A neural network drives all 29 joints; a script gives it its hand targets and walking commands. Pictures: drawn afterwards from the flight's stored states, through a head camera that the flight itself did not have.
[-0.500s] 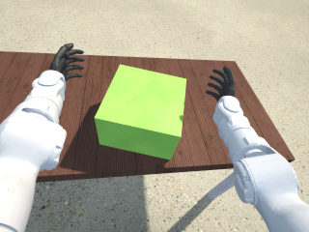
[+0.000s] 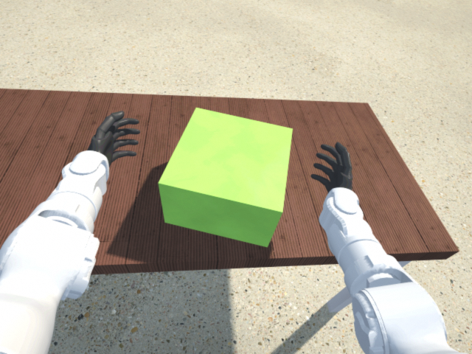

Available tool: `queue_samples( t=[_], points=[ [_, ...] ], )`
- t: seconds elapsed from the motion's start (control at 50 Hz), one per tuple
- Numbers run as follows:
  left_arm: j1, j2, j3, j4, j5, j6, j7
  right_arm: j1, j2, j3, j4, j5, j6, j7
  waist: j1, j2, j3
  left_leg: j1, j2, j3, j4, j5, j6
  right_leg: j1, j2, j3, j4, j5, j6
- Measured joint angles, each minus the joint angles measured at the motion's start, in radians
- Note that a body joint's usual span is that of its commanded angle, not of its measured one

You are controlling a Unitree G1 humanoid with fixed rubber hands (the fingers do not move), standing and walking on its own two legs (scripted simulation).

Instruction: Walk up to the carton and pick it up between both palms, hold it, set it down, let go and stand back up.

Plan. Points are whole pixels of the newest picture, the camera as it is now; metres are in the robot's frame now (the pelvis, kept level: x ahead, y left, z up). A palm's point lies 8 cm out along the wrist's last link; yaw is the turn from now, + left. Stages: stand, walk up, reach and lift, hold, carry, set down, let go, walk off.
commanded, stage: set down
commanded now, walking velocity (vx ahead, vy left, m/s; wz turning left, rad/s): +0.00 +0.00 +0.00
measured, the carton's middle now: (230, 174) +0.51 -0.06 -0.03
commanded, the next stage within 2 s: none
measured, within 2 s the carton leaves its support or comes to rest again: neither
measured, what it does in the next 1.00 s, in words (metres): stands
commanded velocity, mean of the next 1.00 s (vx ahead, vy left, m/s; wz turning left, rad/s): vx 0.00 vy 0.00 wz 0.00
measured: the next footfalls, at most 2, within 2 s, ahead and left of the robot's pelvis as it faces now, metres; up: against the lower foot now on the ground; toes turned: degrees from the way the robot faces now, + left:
none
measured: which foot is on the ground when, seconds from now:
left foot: down 0.00-1.00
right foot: down 0.00-1.00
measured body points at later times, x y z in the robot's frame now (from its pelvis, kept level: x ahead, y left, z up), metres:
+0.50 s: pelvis +0.01 +0.00 +0.01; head +0.03 +0.02 +0.46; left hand +0.44 +0.20 +0.06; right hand +0.35 -0.23 +0.05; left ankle +0.02 +0.10 -0.73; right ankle +0.04 -0.14 -0.73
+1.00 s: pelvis +0.02 +0.00 +0.01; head +0.03 +0.01 +0.46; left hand +0.36 +0.24 +0.03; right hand +0.28 -0.21 +0.02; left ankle +0.02 +0.10 -0.73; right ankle +0.04 -0.14 -0.73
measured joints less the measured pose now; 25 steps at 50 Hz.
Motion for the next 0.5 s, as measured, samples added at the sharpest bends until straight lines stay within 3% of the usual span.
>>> queue_samples(
  t=[0.5],
  points=[
    [0.363, 0.002, 0.124, -0.383, 0.057, 0.069, -0.023, 0.344, 0.027, -0.001, -0.311, -0.029, -0.008, -0.021, 0.059, -0.004, 0.096, 0.211, 0.007, 0.023, -0.049, -0.021, 0.004, 0.202, 0.008, 0.022, -0.052, -0.010, 0.004]
  ],
)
